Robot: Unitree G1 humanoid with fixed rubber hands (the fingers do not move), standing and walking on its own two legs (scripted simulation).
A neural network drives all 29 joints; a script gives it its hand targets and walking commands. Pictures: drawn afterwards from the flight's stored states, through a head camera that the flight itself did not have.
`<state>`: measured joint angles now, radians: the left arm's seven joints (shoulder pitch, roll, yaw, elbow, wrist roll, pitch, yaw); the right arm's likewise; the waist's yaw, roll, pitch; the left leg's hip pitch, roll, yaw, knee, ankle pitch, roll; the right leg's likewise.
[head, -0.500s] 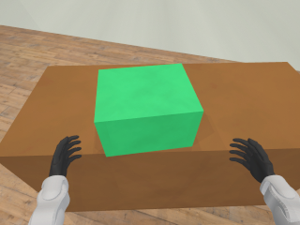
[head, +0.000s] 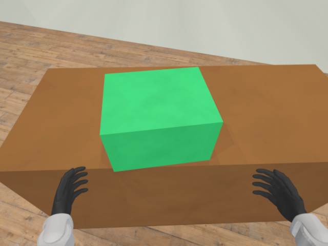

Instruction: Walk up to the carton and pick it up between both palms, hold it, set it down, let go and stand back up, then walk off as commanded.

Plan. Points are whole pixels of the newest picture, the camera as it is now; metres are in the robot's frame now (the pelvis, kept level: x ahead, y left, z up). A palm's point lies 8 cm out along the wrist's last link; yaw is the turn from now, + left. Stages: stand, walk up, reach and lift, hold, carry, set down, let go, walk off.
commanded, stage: set down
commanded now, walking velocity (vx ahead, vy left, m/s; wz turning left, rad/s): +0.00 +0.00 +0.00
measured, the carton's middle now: (157, 117) +0.48 +0.05 +0.01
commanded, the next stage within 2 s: let go in 1.54 s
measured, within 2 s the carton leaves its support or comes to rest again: neither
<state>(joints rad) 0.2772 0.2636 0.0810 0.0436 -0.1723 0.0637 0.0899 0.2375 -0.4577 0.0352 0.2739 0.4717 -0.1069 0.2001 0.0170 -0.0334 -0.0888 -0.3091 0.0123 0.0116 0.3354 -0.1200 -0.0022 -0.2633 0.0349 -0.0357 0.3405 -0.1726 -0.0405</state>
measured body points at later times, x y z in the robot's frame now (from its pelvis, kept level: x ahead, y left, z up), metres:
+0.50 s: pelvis +0.01 +0.00 +0.00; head +0.05 +0.02 +0.45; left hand +0.22 +0.25 -0.01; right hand +0.22 -0.25 -0.01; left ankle +0.03 +0.12 -0.75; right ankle +0.00 -0.09 -0.75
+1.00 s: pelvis +0.02 +0.00 +0.00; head +0.06 +0.02 +0.45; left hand +0.20 +0.26 -0.04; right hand +0.20 -0.24 -0.04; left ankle +0.03 +0.12 -0.75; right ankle +0.00 -0.09 -0.75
